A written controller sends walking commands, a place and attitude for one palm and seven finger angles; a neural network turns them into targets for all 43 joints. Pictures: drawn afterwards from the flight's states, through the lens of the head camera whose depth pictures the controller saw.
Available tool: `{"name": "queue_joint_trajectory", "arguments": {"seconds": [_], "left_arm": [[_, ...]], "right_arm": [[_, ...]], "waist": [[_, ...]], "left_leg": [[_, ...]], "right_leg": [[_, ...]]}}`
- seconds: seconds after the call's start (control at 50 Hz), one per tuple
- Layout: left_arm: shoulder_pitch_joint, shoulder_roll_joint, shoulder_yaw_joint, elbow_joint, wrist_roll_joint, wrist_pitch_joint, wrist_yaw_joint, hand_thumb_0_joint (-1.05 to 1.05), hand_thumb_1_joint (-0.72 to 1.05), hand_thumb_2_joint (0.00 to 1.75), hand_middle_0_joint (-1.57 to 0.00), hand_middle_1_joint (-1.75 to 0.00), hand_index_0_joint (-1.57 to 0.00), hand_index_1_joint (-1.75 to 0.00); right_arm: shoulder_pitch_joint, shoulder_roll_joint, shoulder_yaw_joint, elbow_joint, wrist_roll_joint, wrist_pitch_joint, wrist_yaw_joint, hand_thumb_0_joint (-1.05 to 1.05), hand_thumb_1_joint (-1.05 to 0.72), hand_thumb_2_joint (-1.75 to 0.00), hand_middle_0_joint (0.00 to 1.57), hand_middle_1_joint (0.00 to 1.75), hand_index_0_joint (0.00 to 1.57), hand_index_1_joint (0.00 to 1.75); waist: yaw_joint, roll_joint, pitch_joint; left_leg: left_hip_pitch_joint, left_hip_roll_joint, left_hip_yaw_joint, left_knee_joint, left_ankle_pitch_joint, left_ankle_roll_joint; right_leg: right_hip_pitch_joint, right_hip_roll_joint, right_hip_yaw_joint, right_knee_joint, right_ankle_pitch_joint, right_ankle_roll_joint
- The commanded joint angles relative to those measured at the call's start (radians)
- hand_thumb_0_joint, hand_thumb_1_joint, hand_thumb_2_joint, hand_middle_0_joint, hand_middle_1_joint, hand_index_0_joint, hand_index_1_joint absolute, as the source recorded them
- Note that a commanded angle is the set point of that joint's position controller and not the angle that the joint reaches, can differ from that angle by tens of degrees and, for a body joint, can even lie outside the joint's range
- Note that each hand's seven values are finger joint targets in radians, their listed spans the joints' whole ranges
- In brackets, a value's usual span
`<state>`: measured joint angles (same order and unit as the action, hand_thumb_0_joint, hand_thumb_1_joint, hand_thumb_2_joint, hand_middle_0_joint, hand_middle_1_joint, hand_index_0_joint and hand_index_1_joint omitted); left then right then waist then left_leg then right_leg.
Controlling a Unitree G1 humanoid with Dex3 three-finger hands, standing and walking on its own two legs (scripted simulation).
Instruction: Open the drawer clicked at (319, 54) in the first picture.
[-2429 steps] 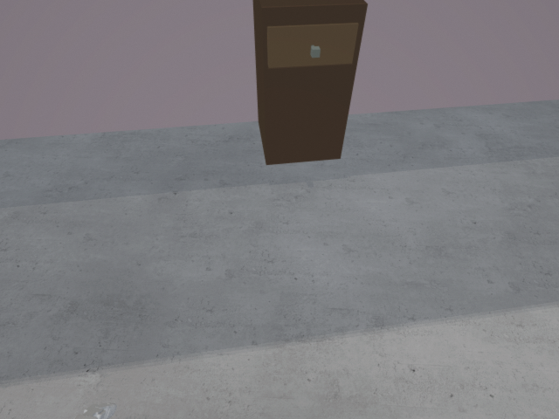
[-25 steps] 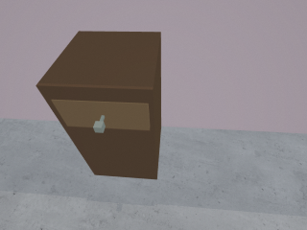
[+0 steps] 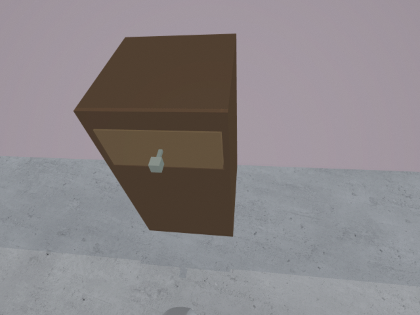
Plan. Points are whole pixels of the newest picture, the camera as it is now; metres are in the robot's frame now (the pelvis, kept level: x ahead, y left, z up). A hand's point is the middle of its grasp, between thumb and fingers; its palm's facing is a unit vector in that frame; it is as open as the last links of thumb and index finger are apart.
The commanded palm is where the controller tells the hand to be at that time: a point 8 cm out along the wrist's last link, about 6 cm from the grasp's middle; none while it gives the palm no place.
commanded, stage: come to a stop and stand still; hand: left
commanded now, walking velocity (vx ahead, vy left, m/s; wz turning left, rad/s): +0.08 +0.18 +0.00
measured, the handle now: (157, 159) +0.55 +0.23 -0.12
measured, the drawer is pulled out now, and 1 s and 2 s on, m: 0.00 0.00 0.00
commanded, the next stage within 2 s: look again from close up in 1.48 s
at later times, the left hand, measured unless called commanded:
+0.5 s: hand out of the picture +0.03 +0.23 -0.17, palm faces +0.04 -0.98 -0.22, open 7.4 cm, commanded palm none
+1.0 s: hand out of the picture +0.06 +0.20 -0.16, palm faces +0.03 -0.97 -0.24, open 7.3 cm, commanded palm none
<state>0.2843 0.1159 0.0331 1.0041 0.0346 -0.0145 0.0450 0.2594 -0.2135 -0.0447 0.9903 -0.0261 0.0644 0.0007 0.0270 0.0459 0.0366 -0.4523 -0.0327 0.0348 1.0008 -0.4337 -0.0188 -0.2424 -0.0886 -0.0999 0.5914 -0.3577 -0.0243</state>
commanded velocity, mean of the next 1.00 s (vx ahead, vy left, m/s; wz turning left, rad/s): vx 0.00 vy -0.04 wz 0.00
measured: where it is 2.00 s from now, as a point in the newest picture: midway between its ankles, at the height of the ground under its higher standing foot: outside the picture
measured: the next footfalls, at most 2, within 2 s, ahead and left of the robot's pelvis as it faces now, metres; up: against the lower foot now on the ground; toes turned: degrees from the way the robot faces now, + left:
left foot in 0.24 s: +0.06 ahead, +0.20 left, +0.00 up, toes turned +4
right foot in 0.52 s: +0.05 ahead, -0.04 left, +0.00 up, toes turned +0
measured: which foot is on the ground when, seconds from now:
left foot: up 0.00-0.22, down 0.24-0.54, up 0.56-0.76, down 0.78-1.00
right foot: down 0.00-0.24, up 0.26-0.50, down 0.52-1.00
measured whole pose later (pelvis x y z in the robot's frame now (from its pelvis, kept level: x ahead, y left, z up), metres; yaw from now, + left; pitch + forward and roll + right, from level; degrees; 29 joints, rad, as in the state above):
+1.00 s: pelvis +0.03 +0.02 +0.00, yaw +1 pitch +0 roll +0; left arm 0.26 0.15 0.00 1.05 0.01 -0.02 0.04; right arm 0.31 -0.16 0.01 1.07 -0.02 0.01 -0.03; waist -0.02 0.04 -0.01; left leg -0.14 0.05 0.06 0.48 -0.33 -0.02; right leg -0.18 0.07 -0.11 0.46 -0.28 -0.10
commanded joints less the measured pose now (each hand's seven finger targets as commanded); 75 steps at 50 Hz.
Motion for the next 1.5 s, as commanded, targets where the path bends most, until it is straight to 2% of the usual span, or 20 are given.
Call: {"name": "queue_joint_trajectory", "arguments": {"seconds": [0.0,0.1,0.16,0.18,0.2,0.22,0.24,0.26,0.28,0.3,0.42,0.46,0.52,0.54,0.6,0.66,0.74,0.82,0.96,1.48], "left_arm": [[0.043,0.224,0.054,-0.049,0.002,-0.016,0.001,0.00,0.90,0.90,-0.20,-0.30,-0.20,-0.30],[0.064,0.263,0.066,-0.033,0.010,-0.006,-0.014,0.00,0.90,0.90,-0.20,-0.30,-0.20,-0.30],[0.049,0.238,0.057,-0.018,0.004,0.010,-0.017,0.00,0.90,0.90,-0.20,-0.30,-0.20,-0.30],[0.070,0.194,0.043,-0.012,0.000,0.016,-0.017,0.00,0.90,0.90,-0.20,-0.30,-0.20,-0.30],[0.099,0.124,0.025,-0.019,-0.006,0.023,-0.019,0.00,0.90,0.90,-0.20,-0.30,-0.20,-0.30],[0.111,0.086,0.013,-0.022,-0.009,0.029,-0.015,0.00,0.90,0.90,-0.20,-0.30,-0.20,-0.30],[0.102,0.092,0.012,-0.030,-0.007,0.029,-0.011,0.00,0.90,0.90,-0.20,-0.30,-0.20,-0.30],[0.085,0.067,0.006,-0.042,-0.008,0.021,-0.020,0.00,0.90,0.90,-0.20,-0.30,-0.20,-0.30],[0.090,0.051,0.005,0.004,-0.008,0.027,-0.018,0.00,0.90,0.90,-0.20,-0.30,-0.20,-0.30],[0.109,0.087,0.010,0.027,-0.012,0.031,-0.020,0.00,0.90,0.90,-0.20,-0.30,-0.20,-0.30],[0.075,0.084,0.009,0.016,-0.018,0.041,-0.043,0.00,0.90,0.90,-0.20,-0.30,-0.20,-0.30],[0.128,0.088,0.011,0.035,-0.016,0.028,-0.039,0.00,0.90,0.90,-0.20,-0.30,-0.20,-0.30],[0.096,0.184,0.012,0.034,-0.015,0.003,-0.030,0.00,0.90,0.90,-0.20,-0.30,-0.20,-0.30],[0.099,0.186,0.013,0.027,0.006,0.001,0.015,0.00,0.90,0.90,-0.20,-0.30,-0.20,-0.30],[0.003,0.190,0.007,-0.047,-0.012,-0.020,0.010,0.00,0.90,0.90,-0.20,-0.30,-0.20,-0.30],[0.023,0.168,0.005,-0.050,-0.009,-0.029,0.012,0.00,0.90,0.90,-0.20,-0.30,-0.20,-0.30],[0.025,0.149,-0.009,-0.034,-0.028,-0.029,0.005,0.00,0.90,0.90,-0.20,-0.30,-0.20,-0.30],[0.028,0.147,-0.010,-0.016,-0.032,-0.026,0.002,0.00,0.90,0.90,-0.20,-0.30,-0.20,-0.30],[0.037,0.167,-0.009,0.014,-0.030,-0.026,0.002,0.00,0.90,0.90,-0.20,-0.30,-0.20,-0.30],[0.102,0.104,-0.034,0.093,-0.028,-0.019,-0.005,0.00,0.90,0.90,-0.20,-0.30,-0.20,-0.30]], "right_arm": [[-0.012,-0.032,-0.009,-0.082,0.010,-0.021,0.018,0.00,-0.90,-0.90,0.20,0.30,0.20,0.30],[-0.064,-0.014,0.000,-0.097,0.019,-0.038,0.021,0.00,-0.90,-0.90,0.20,0.30,0.20,0.30],[0.040,-0.019,0.006,-0.053,0.017,-0.062,0.008,0.00,-0.90,-0.90,0.20,0.30,0.20,0.30],[0.093,-0.054,0.002,-0.028,0.014,-0.075,0.000,0.00,-0.90,-0.90,0.20,0.30,0.20,0.30],[0.141,-0.126,-0.014,-0.019,0.007,-0.087,-0.007,0.00,-0.90,-0.90,0.20,0.30,0.20,0.30],[0.178,-0.175,-0.018,-0.017,0.001,-0.084,-0.017,0.00,-0.90,-0.90,0.20,0.30,0.20,0.30],[0.162,-0.163,-0.012,-0.027,-0.007,-0.074,-0.021,0.00,-0.90,-0.90,0.20,0.30,0.20,0.30],[0.122,-0.146,-0.008,-0.033,-0.015,-0.076,-0.030,0.00,-0.90,-0.90,0.20,0.30,0.20,0.30],[0.084,-0.117,0.007,-0.007,-0.015,-0.088,-0.037,0.00,-0.90,-0.90,0.20,0.30,0.20,0.30],[0.044,-0.084,0.018,-0.010,-0.011,-0.087,-0.040,0.00,-0.90,-0.90,0.20,0.30,0.20,0.30],[0.028,-0.119,-0.001,-0.002,-0.011,-0.065,-0.048,0.00,-0.90,-0.90,0.20,0.30,0.20,0.30],[0.027,-0.108,-0.001,0.006,-0.003,-0.061,-0.046,0.00,-0.90,-0.90,0.20,0.30,0.20,0.30],[0.047,0.004,0.027,0.010,0.013,-0.058,-0.034,0.00,-0.90,-0.90,0.20,0.30,0.20,0.30],[-0.017,-0.073,0.001,-0.021,0.014,-0.070,-0.025,0.00,-0.90,-0.90,0.20,0.30,0.20,0.30],[0.025,0.003,0.021,-0.035,0.010,-0.051,-0.005,0.00,-0.90,-0.90,0.20,0.30,0.20,0.30],[0.060,0.004,0.027,-0.034,0.011,-0.063,-0.011,0.00,-0.90,-0.90,0.20,0.30,0.20,0.30],[0.135,-0.002,0.037,0.018,0.011,-0.077,-0.021,0.00,-0.90,-0.90,0.20,0.30,0.20,0.30],[0.114,-0.019,0.043,0.043,0.008,-0.081,-0.031,0.00,-0.90,-0.90,0.20,0.30,0.20,0.30],[0.120,-0.014,0.053,0.064,0.010,-0.071,-0.035,0.00,-0.90,-0.90,0.20,0.30,0.20,0.30],[0.138,-0.007,0.068,0.135,0.011,-0.091,-0.047,0.00,-0.90,-0.90,0.20,0.30,0.20,0.30]], "waist": [[-0.008,-0.236,0.020],[0.019,-0.247,0.006],[-0.028,-0.207,-0.033],[-0.041,-0.097,-0.067],[-0.048,0.133,-0.093],[-0.058,0.236,-0.086],[-0.057,0.126,-0.030],[-0.039,0.033,0.031],[-0.027,0.219,-0.024],[-0.013,0.248,-0.003],[-0.020,0.087,0.020],[0.004,0.036,-0.015],[-0.027,-0.235,-0.018],[-0.023,-0.148,0.008],[-0.053,-0.108,0.005],[-0.050,-0.189,-0.017],[-0.061,-0.089,-0.049],[-0.038,0.026,-0.019],[-0.040,-0.100,0.026],[-0.028,-0.045,0.039]], "left_leg": [[-0.094,0.058,-0.008,0.026,0.093,-0.023],[0.063,0.029,0.061,-0.274,0.106,-0.020],[0.307,0.014,0.079,-0.524,0.244,-0.012],[0.405,0.070,0.046,-0.593,0.291,-0.008],[0.466,0.232,-0.153,-0.626,0.425,0.038],[0.384,0.370,-0.330,-0.718,0.477,0.126],[0.287,0.401,-0.335,-0.743,0.392,0.194],[0.236,0.380,-0.292,-0.721,0.480,0.201],[0.248,0.352,-0.297,-0.724,0.581,0.175],[0.196,0.339,-0.237,-0.717,0.577,0.169],[0.182,0.311,-0.174,-0.689,0.471,0.174],[0.149,0.263,-0.138,-0.612,0.371,0.131],[0.116,0.072,0.022,-0.459,0.056,0.018],[0.177,0.067,0.031,-0.283,0.116,-0.008],[0.112,0.092,0.008,-0.201,0.009,0.036],[0.124,0.079,0.017,-0.321,0.009,0.040],[0.270,0.095,-0.017,-0.571,0.199,0.050],[0.235,0.144,-0.044,-0.570,0.311,0.059],[0.199,0.117,-0.010,-0.575,0.177,0.040],[0.266,0.153,-0.045,-0.637,0.308,0.064]], "right_leg": [[0.034,-0.239,0.194,-0.269,0.468,-0.139],[0.017,-0.219,0.170,-0.265,0.310,-0.111],[-0.063,-0.138,0.106,-0.152,0.197,-0.051],[-0.085,-0.082,0.079,-0.033,0.125,-0.030],[-0.192,0.012,0.011,0.117,-0.095,0.015],[-0.215,0.060,0.020,0.260,-0.298,0.028],[-0.198,0.044,0.067,0.330,-0.274,0.005],[-0.221,0.034,0.057,0.347,-0.218,0.005],[-0.178,0.023,0.100,0.359,-0.185,0.015],[-0.136,0.013,0.112,0.363,-0.155,0.012],[-0.054,0.057,0.056,0.100,-0.064,0.018],[0.070,0.062,0.061,-0.104,0.092,0.017],[0.061,-0.147,0.299,-0.306,0.223,-0.065],[-0.024,-0.144,0.356,-0.276,0.473,-0.063],[-0.051,-0.129,0.285,-0.334,0.135,-0.124],[0.039,-0.112,0.252,-0.275,0.392,-0.149],[0.047,-0.053,0.202,-0.203,0.363,-0.082],[0.086,-0.026,0.183,-0.200,0.385,-0.034],[0.122,-0.052,0.229,-0.281,0.355,-0.022],[0.092,-0.015,0.166,-0.203,0.350,-0.048]]}}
